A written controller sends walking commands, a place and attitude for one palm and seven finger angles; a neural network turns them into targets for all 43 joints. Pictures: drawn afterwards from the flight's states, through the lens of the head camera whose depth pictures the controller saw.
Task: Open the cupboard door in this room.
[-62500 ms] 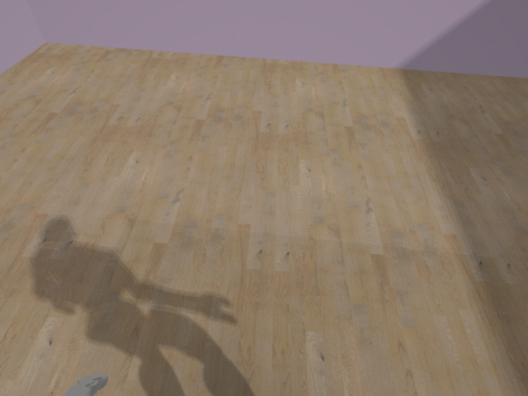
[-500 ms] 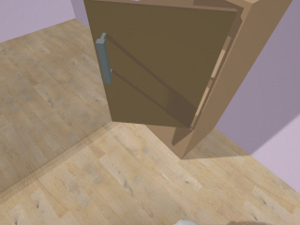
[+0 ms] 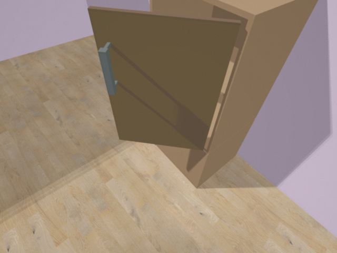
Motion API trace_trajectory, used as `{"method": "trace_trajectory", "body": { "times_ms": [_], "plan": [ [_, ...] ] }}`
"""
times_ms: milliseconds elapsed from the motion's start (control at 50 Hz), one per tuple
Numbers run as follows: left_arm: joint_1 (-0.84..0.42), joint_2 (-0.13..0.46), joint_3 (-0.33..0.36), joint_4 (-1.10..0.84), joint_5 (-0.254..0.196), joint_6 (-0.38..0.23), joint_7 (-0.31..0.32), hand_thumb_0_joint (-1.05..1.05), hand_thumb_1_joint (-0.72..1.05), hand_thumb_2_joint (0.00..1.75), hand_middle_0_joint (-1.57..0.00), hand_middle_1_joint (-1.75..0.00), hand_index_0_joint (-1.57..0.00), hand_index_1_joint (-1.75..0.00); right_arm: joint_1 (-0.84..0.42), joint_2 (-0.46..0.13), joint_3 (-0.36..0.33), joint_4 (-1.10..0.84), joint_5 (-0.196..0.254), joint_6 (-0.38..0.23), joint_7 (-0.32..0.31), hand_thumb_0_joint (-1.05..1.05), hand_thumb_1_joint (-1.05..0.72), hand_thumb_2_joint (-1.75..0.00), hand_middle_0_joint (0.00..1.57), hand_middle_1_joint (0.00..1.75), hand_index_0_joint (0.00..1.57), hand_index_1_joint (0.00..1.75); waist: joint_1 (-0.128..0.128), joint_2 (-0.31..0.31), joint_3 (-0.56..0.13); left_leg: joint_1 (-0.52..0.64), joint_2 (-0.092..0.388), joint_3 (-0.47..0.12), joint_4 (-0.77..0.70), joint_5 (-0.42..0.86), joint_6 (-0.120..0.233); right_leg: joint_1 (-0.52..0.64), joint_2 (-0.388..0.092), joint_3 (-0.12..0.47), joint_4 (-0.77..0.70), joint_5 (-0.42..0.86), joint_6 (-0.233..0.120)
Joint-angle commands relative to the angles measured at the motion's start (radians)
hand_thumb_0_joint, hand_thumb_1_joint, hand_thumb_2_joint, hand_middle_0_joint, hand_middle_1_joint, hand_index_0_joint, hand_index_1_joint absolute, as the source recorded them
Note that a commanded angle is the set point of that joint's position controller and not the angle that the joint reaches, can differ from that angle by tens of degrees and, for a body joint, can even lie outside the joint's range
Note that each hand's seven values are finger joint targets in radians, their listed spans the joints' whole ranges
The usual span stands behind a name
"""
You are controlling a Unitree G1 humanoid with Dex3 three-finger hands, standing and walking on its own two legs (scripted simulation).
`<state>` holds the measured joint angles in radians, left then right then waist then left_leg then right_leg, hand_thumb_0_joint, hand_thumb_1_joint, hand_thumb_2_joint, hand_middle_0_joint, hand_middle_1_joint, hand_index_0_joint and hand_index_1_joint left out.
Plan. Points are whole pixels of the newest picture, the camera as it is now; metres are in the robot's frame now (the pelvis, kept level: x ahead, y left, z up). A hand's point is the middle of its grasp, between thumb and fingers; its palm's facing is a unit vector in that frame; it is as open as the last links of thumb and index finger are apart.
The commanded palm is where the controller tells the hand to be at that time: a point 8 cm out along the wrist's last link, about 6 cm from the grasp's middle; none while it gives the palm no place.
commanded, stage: come to a stop and stand still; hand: left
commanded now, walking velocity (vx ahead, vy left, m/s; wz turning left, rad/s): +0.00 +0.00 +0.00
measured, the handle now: (110, 69) +0.62 +0.23 +0.09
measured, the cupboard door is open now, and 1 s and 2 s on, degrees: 43 43 43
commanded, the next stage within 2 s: look again from close up in 0.06 s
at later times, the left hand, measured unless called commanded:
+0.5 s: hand out of the picture +0.00 +0.20 -0.17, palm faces +0.00 -0.98 -0.20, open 7.4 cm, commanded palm none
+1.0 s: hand out of the picture +0.00 +0.21 -0.18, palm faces +0.02 -0.99 -0.17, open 7.4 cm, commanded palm none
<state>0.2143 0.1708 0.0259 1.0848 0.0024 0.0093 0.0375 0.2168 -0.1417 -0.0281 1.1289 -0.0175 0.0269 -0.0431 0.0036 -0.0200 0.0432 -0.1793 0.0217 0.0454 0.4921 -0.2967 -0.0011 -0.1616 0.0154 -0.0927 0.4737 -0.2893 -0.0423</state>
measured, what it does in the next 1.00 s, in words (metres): stands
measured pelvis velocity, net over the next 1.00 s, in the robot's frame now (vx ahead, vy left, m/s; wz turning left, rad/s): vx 0.01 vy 0.04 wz -0.01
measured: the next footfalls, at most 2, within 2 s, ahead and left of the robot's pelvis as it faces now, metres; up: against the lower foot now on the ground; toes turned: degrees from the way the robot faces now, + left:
right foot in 1.52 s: +0.16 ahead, -0.04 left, +0.00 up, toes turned +4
left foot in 1.90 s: +0.11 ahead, +0.17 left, +0.00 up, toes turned +2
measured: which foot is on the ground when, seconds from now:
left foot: down 0.00-1.00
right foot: down 0.00-1.00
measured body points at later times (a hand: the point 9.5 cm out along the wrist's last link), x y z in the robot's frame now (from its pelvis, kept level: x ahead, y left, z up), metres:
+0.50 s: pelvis -0.01 +0.03 +0.00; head +0.00 +0.02 +0.45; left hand +0.00 +0.25 -0.16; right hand -0.01 -0.19 -0.16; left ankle -0.02 +0.12 -0.74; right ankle -0.03 -0.09 -0.74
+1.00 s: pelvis +0.01 +0.04 -0.01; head +0.02 +0.05 +0.44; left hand +0.00 +0.26 -0.17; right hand +0.01 -0.19 -0.16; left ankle -0.02 +0.12 -0.74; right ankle -0.03 -0.09 -0.74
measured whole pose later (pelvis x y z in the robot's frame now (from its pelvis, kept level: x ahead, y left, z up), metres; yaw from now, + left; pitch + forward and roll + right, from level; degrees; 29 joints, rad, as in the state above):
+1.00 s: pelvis +0.01 +0.04 -0.01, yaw -1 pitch +0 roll -1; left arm 0.33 0.16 0.01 1.09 0.03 -0.01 0.02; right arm 0.31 -0.16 0.01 1.10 -0.03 -0.01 -0.02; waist 0.01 -0.01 0.01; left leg -0.21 -0.03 0.07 0.57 -0.37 0.06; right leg -0.20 -0.03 -0.06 0.56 -0.36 0.01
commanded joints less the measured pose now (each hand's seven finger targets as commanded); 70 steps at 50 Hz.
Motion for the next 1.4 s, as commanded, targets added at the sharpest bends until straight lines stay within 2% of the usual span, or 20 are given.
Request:
{"method": "trace_trajectory", "body": {
  "times_ms": [0,120,140,160,220,340,720,820,900,980,1020,1040,1060,1080,1100,1120,1140,1180,1260,1380],
  "plan": [
    [0.051,0.067,0.003,-0.009,0.001,-0.013,-0.009,0.00,0.90,0.90,-0.20,-0.30,-0.20,-0.30,0.043,-0.089,-0.005,-0.023,0.001,-0.017,0.000,0.00,-0.90,-0.90,0.20,0.30,0.20,0.30,0.001,0.099,0.039,-0.026,0.102,-0.100,-0.151,0.133,0.020,-0.007,-0.119,0.147,-0.151,0.132,0.005],
    [0.081,0.060,-0.008,0.021,-0.001,-0.027,-0.010,0.00,0.90,0.90,-0.20,-0.30,-0.20,-0.30,0.079,-0.093,0.005,-0.009,0.003,-0.024,0.000,0.00,-0.90,-0.90,0.20,0.30,0.20,0.30,-0.010,0.006,0.022,0.036,0.084,-0.076,-0.157,0.152,0.013,-0.013,-0.135,0.161,-0.191,0.136,-0.002],
    [0.191,0.096,-0.009,0.038,0.023,-0.055,0.038,0.00,0.90,0.90,-0.20,-0.30,-0.20,-0.30,-0.018,-0.131,0.001,-0.086,0.015,-0.048,0.016,0.00,-0.90,-0.90,0.20,0.30,0.20,0.30,0.038,-0.006,0.060,-0.059,0.072,-0.022,0.069,0.142,-0.008,-0.035,-0.193,0.215,-0.145,0.615,0.062],
    [0.147,0.134,-0.007,-0.005,0.016,-0.063,0.033,0.00,0.90,0.90,-0.20,-0.30,-0.20,-0.30,0.058,-0.069,0.010,-0.110,0.013,-0.039,0.021,0.00,-0.90,-0.90,0.20,0.30,0.20,0.30,-0.028,-0.027,-0.018,-0.066,0.044,-0.041,0.056,-0.030,0.004,0.005,-0.235,0.236,-0.141,0.490,0.010],
    [0.098,0.104,-0.007,-0.032,0.014,-0.068,0.014,0.00,0.90,0.90,-0.20,-0.30,-0.20,-0.30,0.115,-0.082,0.014,-0.102,-0.001,-0.046,0.028,0.00,-0.90,-0.90,0.20,0.30,0.20,0.30,-0.040,0.012,-0.028,-0.011,0.050,-0.052,-0.009,0.072,0.011,-0.082,-0.168,0.177,-0.135,0.090,-0.035],
    [0.129,0.066,-0.019,-0.028,0.008,-0.048,0.001,0.00,0.90,0.90,-0.20,-0.30,-0.20,-0.30,0.100,-0.107,0.024,-0.109,0.002,-0.063,0.018,0.00,-0.90,-0.90,0.20,0.30,0.20,0.30,-0.006,0.026,0.006,-0.065,0.082,-0.102,-0.099,0.142,0.046,-0.046,-0.107,0.131,-0.061,0.082,-0.007],
    [0.107,0.101,-0.012,-0.029,0.010,-0.033,-0.003,0.00,0.90,0.90,-0.20,-0.30,-0.20,-0.30,0.099,-0.129,0.024,-0.059,0.003,-0.074,0.012,0.00,-0.90,-0.90,0.20,0.30,0.20,0.30,0.008,0.038,0.013,-0.057,0.087,-0.105,-0.154,0.166,0.056,-0.019,-0.117,0.119,-0.059,0.124,0.007],
    [0.131,0.094,-0.006,-0.028,0.023,-0.027,-0.011,0.00,0.90,0.90,-0.20,-0.30,-0.20,-0.30,0.114,-0.122,0.022,-0.059,-0.004,-0.060,0.022,0.00,-0.90,-0.90,0.20,0.30,0.20,0.30,0.012,0.019,0.040,-0.108,0.065,-0.093,-0.136,-0.101,0.065,-0.041,-0.121,0.131,-0.049,-0.115,-0.015],
    [0.154,0.109,0.006,-0.030,0.025,-0.028,-0.016,0.00,0.90,0.90,-0.20,-0.30,-0.20,-0.30,0.109,-0.110,0.019,-0.078,-0.005,-0.054,0.027,0.00,-0.90,-0.90,0.20,0.30,0.20,0.30,0.016,-0.006,0.120,-0.180,0.029,-0.064,-0.066,-0.155,0.062,-0.072,-0.152,0.191,-0.084,-0.207,-0.046],
    [0.220,0.145,0.029,-0.018,0.022,-0.037,-0.010,0.00,0.90,0.90,-0.20,-0.30,-0.20,-0.30,0.112,-0.079,0.021,-0.099,-0.005,-0.062,0.027,0.00,-0.90,-0.90,0.20,0.30,0.20,0.30,0.027,-0.134,0.086,-0.242,-0.019,0.024,0.117,-0.065,0.041,0.020,-0.262,0.310,-0.137,-0.086,-0.109],
    [0.224,0.148,0.036,-0.018,0.024,-0.042,-0.007,0.00,0.90,0.90,-0.20,-0.30,-0.20,-0.30,0.110,-0.073,0.022,-0.103,-0.004,-0.070,0.029,0.00,-0.90,-0.90,0.20,0.30,0.20,0.30,0.020,-0.129,0.069,-0.205,-0.016,0.032,0.100,-0.051,0.039,0.017,-0.286,0.299,-0.106,0.049,-0.122],
    [0.208,0.140,0.036,-0.022,0.024,-0.041,-0.008,0.00,0.90,0.90,-0.20,-0.30,-0.20,-0.30,0.136,-0.072,0.022,-0.092,-0.003,-0.075,0.029,0.00,-0.90,-0.90,0.20,0.30,0.20,0.30,0.005,-0.100,0.055,-0.125,-0.011,0.028,0.039,-0.001,0.043,-0.018,-0.252,0.246,-0.057,0.104,-0.107],
    [0.175,0.116,0.031,-0.032,0.024,-0.036,-0.010,0.00,0.90,0.90,-0.20,-0.30,-0.20,-0.30,0.196,-0.089,0.021,-0.070,-0.001,-0.083,0.027,0.00,-0.90,-0.90,0.20,0.30,0.20,0.30,-0.024,-0.005,0.030,0.005,0.017,-0.017,-0.033,0.138,0.056,-0.085,-0.178,0.155,0.054,0.140,-0.073],
    [0.138,0.075,0.022,-0.052,0.024,-0.034,-0.011,0.00,0.90,0.90,-0.20,-0.30,-0.20,-0.30,0.292,-0.140,0.008,-0.032,-0.007,-0.089,0.019,0.00,-0.90,-0.90,0.20,0.30,0.20,0.30,-0.061,0.174,0.004,0.163,0.139,-0.176,-0.059,0.439,0.114,-0.229,-0.067,0.032,0.271,0.081,-0.019],
    [0.077,0.043,0.005,-0.075,0.020,-0.036,-0.003,0.00,0.90,0.90,-0.20,-0.30,-0.20,-0.30,0.389,-0.164,0.007,-0.003,-0.008,-0.088,0.003,0.00,-0.90,-0.90,0.20,0.30,0.20,0.30,-0.090,0.333,0.010,0.306,0.275,-0.330,-0.115,0.966,0.166,-0.434,-0.009,-0.012,0.469,-0.270,0.022],
    [0.058,0.070,0.009,-0.079,0.016,-0.031,0.007,0.00,0.90,0.90,-0.20,-0.30,-0.20,-0.30,0.396,-0.145,0.023,0.009,-0.007,-0.082,-0.013,0.00,-0.90,-0.90,0.20,0.30,0.20,0.30,-0.076,0.274,0.003,0.338,0.305,-0.316,-0.077,1.298,0.173,-0.464,-0.045,0.075,0.543,-0.331,0.025],
    [0.059,0.067,0.011,-0.074,0.012,-0.027,0.010,0.00,0.90,0.90,-0.20,-0.30,-0.20,-0.30,0.349,-0.123,0.029,-0.006,-0.005,-0.082,-0.019,0.00,-0.90,-0.90,0.20,0.30,0.20,0.30,-0.056,0.178,0.003,0.311,0.302,-0.255,-0.065,1.348,0.182,-0.439,-0.074,0.094,0.546,-0.304,0.026],
    [0.044,0.050,0.011,-0.072,0.014,-0.022,0.006,0.00,0.90,0.90,-0.20,-0.30,-0.20,-0.30,0.255,-0.118,0.023,-0.043,-0.004,-0.083,-0.021,0.00,-0.90,-0.90,0.20,0.30,0.20,0.30,-0.024,0.091,0.046,0.219,0.264,-0.203,-0.091,1.212,0.188,-0.393,-0.091,0.079,0.499,-0.227,0.029],
    [0.052,0.043,0.017,-0.076,0.015,0.007,0.003,0.00,0.90,0.90,-0.20,-0.30,-0.20,-0.30,0.177,-0.137,0.005,-0.071,0.004,-0.078,-0.026,0.00,-0.90,-0.90,0.20,0.30,0.20,0.30,0.006,0.111,0.019,0.166,0.206,-0.113,-0.127,1.097,0.138,-0.304,-0.062,0.042,0.420,-0.042,0.041],
    [-0.010,0.051,0.028,-0.139,0.024,0.011,0.003,0.00,0.90,0.90,-0.20,-0.30,-0.20,-0.30,0.182,-0.137,-0.028,-0.084,-0.008,-0.048,-0.025,0.00,-0.90,-0.90,0.20,0.30,0.20,0.30,-0.005,0.141,-0.011,0.226,0.215,-0.114,-0.041,1.184,0.127,-0.292,-0.022,-0.001,0.300,-0.042,0.020]
  ]
}}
